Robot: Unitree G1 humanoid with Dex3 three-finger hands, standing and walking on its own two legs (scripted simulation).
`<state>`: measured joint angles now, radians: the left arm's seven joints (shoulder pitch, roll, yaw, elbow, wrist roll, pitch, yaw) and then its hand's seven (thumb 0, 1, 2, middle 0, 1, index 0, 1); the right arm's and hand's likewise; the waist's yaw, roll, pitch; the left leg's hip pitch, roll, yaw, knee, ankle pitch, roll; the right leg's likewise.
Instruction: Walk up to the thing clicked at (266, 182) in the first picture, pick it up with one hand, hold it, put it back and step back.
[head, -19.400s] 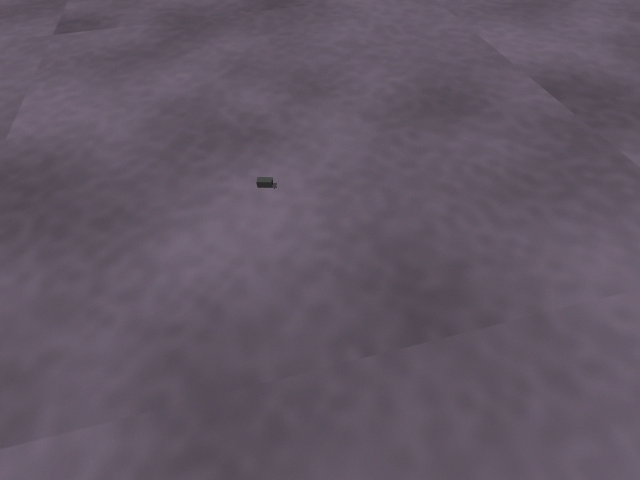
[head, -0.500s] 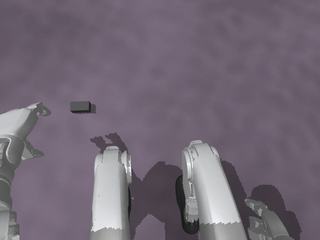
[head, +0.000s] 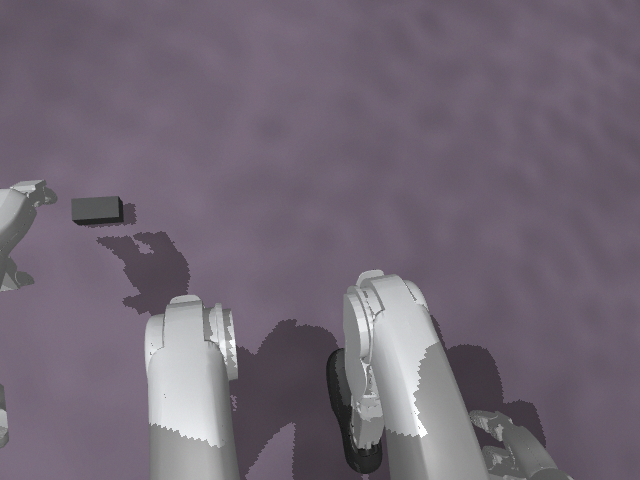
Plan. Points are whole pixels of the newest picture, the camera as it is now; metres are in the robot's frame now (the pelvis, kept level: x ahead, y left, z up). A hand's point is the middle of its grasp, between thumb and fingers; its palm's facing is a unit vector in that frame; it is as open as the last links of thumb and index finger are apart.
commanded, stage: rise first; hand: left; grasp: from above
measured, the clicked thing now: (98, 210) +0.50 +0.30 -0.33
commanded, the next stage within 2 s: none
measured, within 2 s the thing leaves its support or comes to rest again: neither
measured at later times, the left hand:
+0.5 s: hand (32, 233) +0.43 +0.34 -0.20, palm faces -0.47 -0.08 -0.88, open 11.9 cm
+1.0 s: hand (41, 226) +0.44 +0.34 -0.21, palm faces -0.46 -0.08 -0.89, open 12.2 cm
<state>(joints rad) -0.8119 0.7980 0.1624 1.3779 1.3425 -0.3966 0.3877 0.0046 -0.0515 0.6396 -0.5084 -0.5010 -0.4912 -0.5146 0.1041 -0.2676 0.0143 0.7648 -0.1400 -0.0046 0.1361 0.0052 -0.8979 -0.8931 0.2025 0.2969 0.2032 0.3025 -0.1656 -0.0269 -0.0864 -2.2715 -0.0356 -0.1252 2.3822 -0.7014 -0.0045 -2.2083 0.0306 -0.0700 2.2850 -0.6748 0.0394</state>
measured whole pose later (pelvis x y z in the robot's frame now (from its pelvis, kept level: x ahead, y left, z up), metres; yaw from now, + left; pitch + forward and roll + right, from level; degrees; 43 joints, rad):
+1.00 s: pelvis +0.01 +0.00 -0.03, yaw -3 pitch +33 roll -10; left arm -0.92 0.89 0.17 1.50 1.35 -0.35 0.44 0.00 -0.20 0.75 -0.38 -0.70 -0.37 -0.70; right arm 0.09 -0.28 0.11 0.75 -0.20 -0.02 0.16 0.00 -0.91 -0.89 0.20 0.30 0.20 0.30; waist -0.23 -0.05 -0.01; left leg -2.34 -0.03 -0.16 2.48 -0.73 -0.01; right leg -2.27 0.05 -0.10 2.35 -0.68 0.05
